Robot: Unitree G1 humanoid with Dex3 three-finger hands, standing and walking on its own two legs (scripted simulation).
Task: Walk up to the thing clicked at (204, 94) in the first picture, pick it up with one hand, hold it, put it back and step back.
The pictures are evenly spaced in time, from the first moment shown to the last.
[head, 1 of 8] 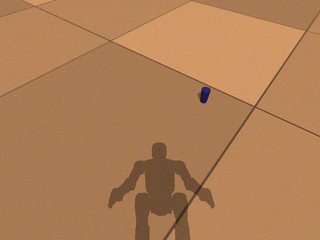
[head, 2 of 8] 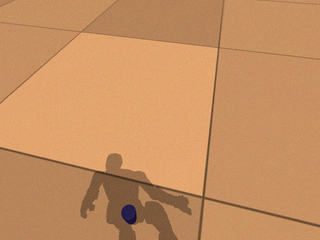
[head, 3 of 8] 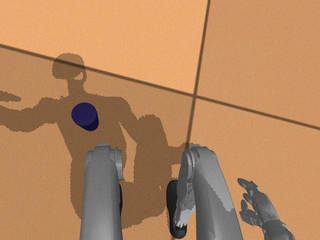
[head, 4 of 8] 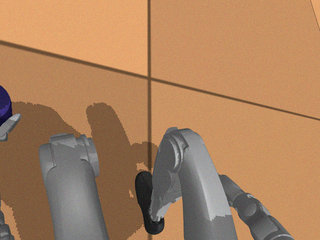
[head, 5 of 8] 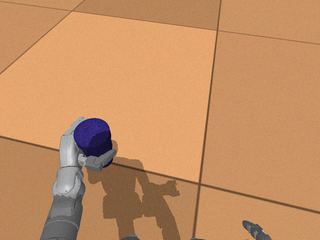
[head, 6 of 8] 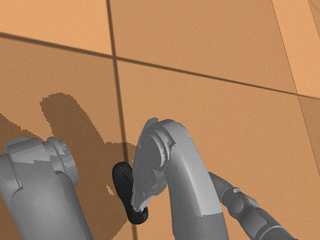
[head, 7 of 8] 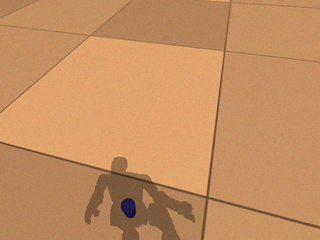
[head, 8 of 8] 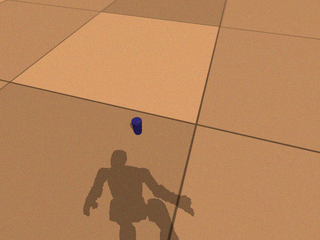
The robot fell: no
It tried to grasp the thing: yes
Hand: left
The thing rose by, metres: 0.70
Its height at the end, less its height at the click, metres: +0.00
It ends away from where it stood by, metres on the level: 0.04
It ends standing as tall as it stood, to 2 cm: yes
